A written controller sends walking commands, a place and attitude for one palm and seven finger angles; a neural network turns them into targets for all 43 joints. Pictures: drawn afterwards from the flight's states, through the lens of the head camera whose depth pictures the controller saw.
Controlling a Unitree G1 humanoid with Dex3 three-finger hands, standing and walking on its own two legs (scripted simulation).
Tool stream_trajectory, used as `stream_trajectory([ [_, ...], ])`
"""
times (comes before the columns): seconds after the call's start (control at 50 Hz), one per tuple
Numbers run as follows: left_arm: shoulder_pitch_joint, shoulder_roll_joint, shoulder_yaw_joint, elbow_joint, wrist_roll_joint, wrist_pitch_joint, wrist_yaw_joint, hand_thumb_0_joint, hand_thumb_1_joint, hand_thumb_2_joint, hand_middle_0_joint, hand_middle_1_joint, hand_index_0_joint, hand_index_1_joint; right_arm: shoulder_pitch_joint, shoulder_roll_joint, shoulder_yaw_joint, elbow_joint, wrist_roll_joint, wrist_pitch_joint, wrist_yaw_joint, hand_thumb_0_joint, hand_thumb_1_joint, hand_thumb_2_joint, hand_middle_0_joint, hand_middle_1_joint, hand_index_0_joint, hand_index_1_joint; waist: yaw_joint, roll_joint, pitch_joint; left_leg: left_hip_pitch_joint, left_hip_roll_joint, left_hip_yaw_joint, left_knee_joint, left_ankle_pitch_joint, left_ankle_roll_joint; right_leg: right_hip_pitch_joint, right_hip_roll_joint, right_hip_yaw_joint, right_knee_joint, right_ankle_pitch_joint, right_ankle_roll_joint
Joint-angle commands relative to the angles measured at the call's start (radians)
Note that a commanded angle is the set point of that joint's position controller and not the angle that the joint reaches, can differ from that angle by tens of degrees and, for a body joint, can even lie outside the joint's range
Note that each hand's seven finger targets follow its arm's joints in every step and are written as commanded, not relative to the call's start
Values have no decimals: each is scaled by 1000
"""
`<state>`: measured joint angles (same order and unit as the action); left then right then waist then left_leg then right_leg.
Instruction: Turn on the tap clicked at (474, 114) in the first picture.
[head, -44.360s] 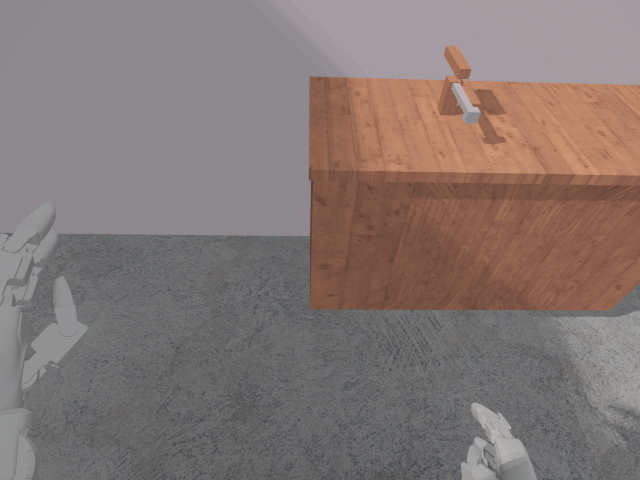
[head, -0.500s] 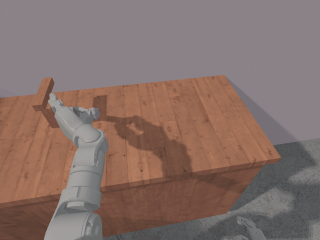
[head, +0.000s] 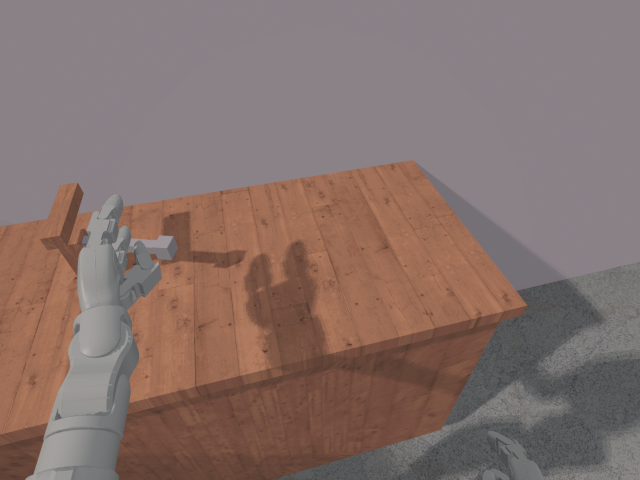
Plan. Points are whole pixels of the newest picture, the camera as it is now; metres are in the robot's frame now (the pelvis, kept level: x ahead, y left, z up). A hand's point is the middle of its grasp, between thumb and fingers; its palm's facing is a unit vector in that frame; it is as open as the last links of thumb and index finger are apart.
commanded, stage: draw the hand back beside the body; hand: left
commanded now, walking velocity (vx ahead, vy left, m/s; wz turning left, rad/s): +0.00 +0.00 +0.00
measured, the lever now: (165, 247) +0.46 +0.28 +0.03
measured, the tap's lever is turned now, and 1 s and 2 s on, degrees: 70 70 70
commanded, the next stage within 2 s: step back with the hand held close in 1.18 s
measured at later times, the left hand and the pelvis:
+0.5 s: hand (100, 314) +0.25 +0.24 +0.14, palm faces +0.35 -0.90 -0.26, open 7.5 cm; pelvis +0.00 +0.01 +0.01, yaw +1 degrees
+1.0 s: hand (53, 348) +0.20 +0.26 +0.17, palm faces +0.42 -0.84 -0.34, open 7.4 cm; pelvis +0.01 +0.01 +0.00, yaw +2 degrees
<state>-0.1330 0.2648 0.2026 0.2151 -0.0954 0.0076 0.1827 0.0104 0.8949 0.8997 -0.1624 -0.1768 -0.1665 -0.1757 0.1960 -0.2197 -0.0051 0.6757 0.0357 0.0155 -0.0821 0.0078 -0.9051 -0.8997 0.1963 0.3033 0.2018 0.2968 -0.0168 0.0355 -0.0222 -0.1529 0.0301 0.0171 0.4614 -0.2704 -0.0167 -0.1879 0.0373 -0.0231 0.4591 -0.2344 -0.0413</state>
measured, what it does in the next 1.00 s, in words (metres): stands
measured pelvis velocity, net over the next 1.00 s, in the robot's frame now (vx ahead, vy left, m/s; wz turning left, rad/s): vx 0.01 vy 0.01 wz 0.03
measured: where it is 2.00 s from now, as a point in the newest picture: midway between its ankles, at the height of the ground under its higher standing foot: outside the picture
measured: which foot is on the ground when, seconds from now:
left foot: down 0.00-1.00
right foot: down 0.00-1.00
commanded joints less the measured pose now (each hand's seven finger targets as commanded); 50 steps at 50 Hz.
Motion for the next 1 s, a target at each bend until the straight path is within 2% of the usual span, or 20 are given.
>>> stream_trajectory([
  [0.0, -218, 263, 72, -344, 5, -114, -40, 0, 900, 900, -166, -198, -166, -198, -142, -108, -23, -181, 5, -79, 9, 0, -900, -900, 200, 300, 200, 300, 50, -2, -102, 20, -8, -1, -86, 154, 47, 116, -60, 35, -119, 186, 17],
  [0.04, -274, 221, 5, -404, 14, -140, -50, 0, 900, 900, -168, -204, -168, -204, -147, -110, -21, -179, 4, -103, 11, 0, -900, -900, 200, 300, 200, 300, 29, 74, -77, 64, -8, -8, -103, 122, 41, 78, -52, 34, -147, 125, 11],
  [0.1, -273, 204, -23, -400, 20, -161, -43, 0, 900, 900, -171, -213, -171, -213, -146, -117, -22, -165, -1, -134, 10, 0, -900, -900, 200, 300, 200, 300, 22, 39, -74, 96, -7, -21, -122, 98, 43, 70, -44, 30, -167, 93, 10],
  [0.12, -280, 185, -46, -417, 24, -169, -46, 0, 900, 900, -172, -216, -172, -216, -153, -117, -20, -163, -1, -138, 9, 0, -900, -900, 200, 300, 200, 300, 20, 51, -67, 107, -10, -26, -133, 81, 43, 61, -42, 27, -175, 71, 9],
  [0.14, -243, 180, -45, -380, 23, -171, -42, 0, 900, 900, -173, -219, -173, -219, -150, -117, -21, -157, -3, -140, 7, 0, -900, -900, 200, 300, 200, 300, 19, 2, -63, 106, -9, -24, -133, 67, 46, 63, -41, 27, -178, 58, 11],
  [0.2, -161, 201, -7, -353, 20, -176, -43, 0, 900, 900, -176, -228, -176, -228, -157, -122, -19, -151, -5, -137, 5, 0, -900, -900, 200, 300, 200, 300, 33, -81, -72, 92, -11, -24, -144, 71, 50, 91, -45, 25, -184, 52, 16],
  [0.28, -53, 234, 58, -401, 16, -186, -52, 0, 900, 900, -180, -240, -180, -240, -171, -111, -15, -161, -10, -125, 11, 0, -900, -900, 200, 300, 200, 300, 60, -16, -99, 88, -14, -21, -153, 108, 46, 145, -51, 23, -175, 95, 10],
  [0.3, -10, 250, 84, -425, 12, -186, -54, 0, 900, 900, -181, -243, -181, -243, -172, -110, -15, -165, -10, -123, 13, 0, -900, -900, 200, 300, 200, 300, 68, -20, -107, 87, -12, -23, -150, 135, 46, 162, -52, 23, -169, 127, 8],
  [0.32, 32, 277, 119, -442, 10, -185, -56, 0, 900, 900, -182, -246, -182, -246, -175, -112, -14, -167, -11, -119, 16, 0, -900, -900, 200, 300, 200, 300, 78, 20, -99, 80, -11, -27, -153, 147, 41, 169, -53, 23, -171, 134, 5],
  [0.34, 46, 249, 99, -472, 9, -186, -62, 0, 900, 900, -183, -249, -183, -249, -172, -104, -10, -175, -12, -117, 17, 0, -900, -900, 200, 300, 200, 300, 74, 33, -95, 77, -11, -25, -152, 159, 39, 174, -53, 22, -165, 152, 3],
  [0.4, 107, 256, 116, -556, 3, -181, -68, 0, 900, 900, -186, -258, -186, -258, -176, -103, -12, -190, -14, -121, 23, 0, -900, -900, 200, 300, 200, 300, 78, 22, -85, 75, -3, -26, -141, 199, 37, 176, -53, 21, -158, 196, 2],
  [0.42, 123, 256, 119, -584, 5, -179, -71, 0, 900, 900, -187, -261, -187, -261, -181, -104, -12, -191, -16, -123, 23, 0, -900, -900, 200, 300, 200, 300, 77, 44, -73, 81, -3, -30, -143, 207, 35, 167, -52, 21, -162, 196, 1],
  [0.48, 154, 224, 90, -616, 7, -172, -73, 0, 900, 900, -190, -270, -190, -270, -178, -105, -14, -196, -19, -128, 23, 0, -900, -900, 200, 300, 200, 300, 69, 12, -58, 85, 5, -30, -136, 224, 34, 152, -49, 18, -158, 206, 1],
  [0.54, 174, 199, 64, -654, 14, -169, -72, 0, 900, 900, -193, -279, -193, -279, -179, -108, -14, -195, -21, -135, 21, 0, -900, -900, 200, 300, 200, 300, 63, 50, -36, 97, 7, -30, -136, 226, 34, 130, -49, 19, -159, 195, 0],
  [0.6, 224, 204, 76, -670, 13, -165, -68, 0, 900, 900, -196, -288, -196, -288, -181, -113, -19, -193, -25, -139, 18, 0, -900, -900, 200, 300, 200, 300, 68, -3, -49, 98, 9, -31, -130, 236, 38, 139, -50, 20, -155, 205, 4],
  [0.72, 324, 246, 134, -781, 18, -173, -60, 0, 900, 900, -200, -300, -200, -300, -185, -112, -19, -195, -31, -150, 16, 0, -900, -900, 200, 300, 200, 300, 84, 24, -71, 91, 5, -45, -122, 258, 34, 160, -51, 19, -143, 212, -1],
  [0.8, 427, 236, 145, -833, 16, -171, -60, 0, 900, 900, -200, -300, -200, -300, -179, -106, -19, -204, -32, -154, 20, 0, -900, -900, 200, 300, 200, 300, 90, 32, -74, 81, 10, -43, -107, 302, 29, 165, -53, 15, -124, 250, -1],
  [0.88, 503, 229, 159, -846, 12, -162, -64, 0, 900, 900, -200, -300, -200, -300, -177, -104, -21, -207, -31, -152, 21, 0, -900, -900, 200, 300, 200, 300, 88, 24, -32, 62, 15, -41, -98, 291, 30, 135, -53, 17, -126, 240, 2],
  [0.92, 462, 216, 143, -849, 14, -160, -66, 0, 900, 900, -200, -300, -200, -300, -179, -107, -19, -202, -31, -151, 20, 0, -900, -900, 200, 300, 200, 300, 76, 37, -5, 52, 12, -44, -100, 263, 30, 113, -52, 19, -132, 213, 1],
  [0.98, 439, 214, 140, -815, 16, -158, -61, 0, 900, 900, -200, -300, -200, -300, -177, -110, -24, -199, -31, -151, 12, 0, -900, -900, 200, 300, 200, 300, 73, -2, -16, 62, 12, -38, -93, 246, 37, 103, -54, 19, -132, 207, 5],
])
